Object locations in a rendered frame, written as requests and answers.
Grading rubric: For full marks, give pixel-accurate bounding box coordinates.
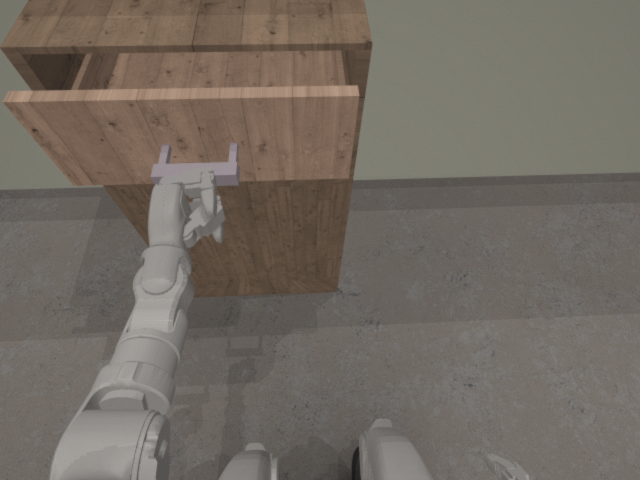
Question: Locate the cabinet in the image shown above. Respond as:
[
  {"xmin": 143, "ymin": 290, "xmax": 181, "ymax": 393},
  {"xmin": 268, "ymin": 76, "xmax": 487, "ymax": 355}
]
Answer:
[{"xmin": 0, "ymin": 0, "xmax": 373, "ymax": 298}]

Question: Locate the robot thigh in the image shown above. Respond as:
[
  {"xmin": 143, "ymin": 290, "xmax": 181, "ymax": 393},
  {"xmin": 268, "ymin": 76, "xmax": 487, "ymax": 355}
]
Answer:
[
  {"xmin": 218, "ymin": 450, "xmax": 279, "ymax": 480},
  {"xmin": 359, "ymin": 427, "xmax": 434, "ymax": 480}
]

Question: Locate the robot right thigh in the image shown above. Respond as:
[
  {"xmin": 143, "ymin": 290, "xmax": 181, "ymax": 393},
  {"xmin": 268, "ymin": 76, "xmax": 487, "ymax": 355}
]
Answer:
[{"xmin": 359, "ymin": 427, "xmax": 434, "ymax": 480}]

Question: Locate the right robot hand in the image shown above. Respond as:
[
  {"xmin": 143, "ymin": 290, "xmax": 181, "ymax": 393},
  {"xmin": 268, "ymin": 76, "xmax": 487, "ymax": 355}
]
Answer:
[{"xmin": 485, "ymin": 453, "xmax": 529, "ymax": 480}]

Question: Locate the drawer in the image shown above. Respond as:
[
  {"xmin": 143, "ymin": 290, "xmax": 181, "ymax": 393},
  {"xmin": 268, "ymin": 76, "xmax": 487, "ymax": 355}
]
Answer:
[{"xmin": 3, "ymin": 50, "xmax": 359, "ymax": 186}]

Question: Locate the left robot upper arm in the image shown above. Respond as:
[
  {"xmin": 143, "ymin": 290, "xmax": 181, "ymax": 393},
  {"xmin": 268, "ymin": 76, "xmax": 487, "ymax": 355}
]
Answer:
[{"xmin": 53, "ymin": 410, "xmax": 171, "ymax": 480}]

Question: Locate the handle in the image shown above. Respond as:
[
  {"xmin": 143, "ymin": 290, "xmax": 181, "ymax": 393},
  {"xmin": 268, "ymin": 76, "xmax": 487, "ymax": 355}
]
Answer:
[{"xmin": 151, "ymin": 143, "xmax": 240, "ymax": 186}]

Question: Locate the left robot forearm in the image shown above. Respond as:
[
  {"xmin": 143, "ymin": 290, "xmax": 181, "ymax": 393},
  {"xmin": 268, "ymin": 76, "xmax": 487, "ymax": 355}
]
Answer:
[{"xmin": 49, "ymin": 245, "xmax": 195, "ymax": 480}]

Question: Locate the left robot hand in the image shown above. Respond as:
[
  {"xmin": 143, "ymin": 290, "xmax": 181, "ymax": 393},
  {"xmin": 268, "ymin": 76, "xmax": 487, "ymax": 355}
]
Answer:
[{"xmin": 148, "ymin": 167, "xmax": 225, "ymax": 255}]

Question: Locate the robot left thigh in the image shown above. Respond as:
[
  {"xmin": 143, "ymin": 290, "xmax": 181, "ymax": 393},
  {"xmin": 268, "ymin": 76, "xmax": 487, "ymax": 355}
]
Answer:
[{"xmin": 218, "ymin": 450, "xmax": 279, "ymax": 480}]

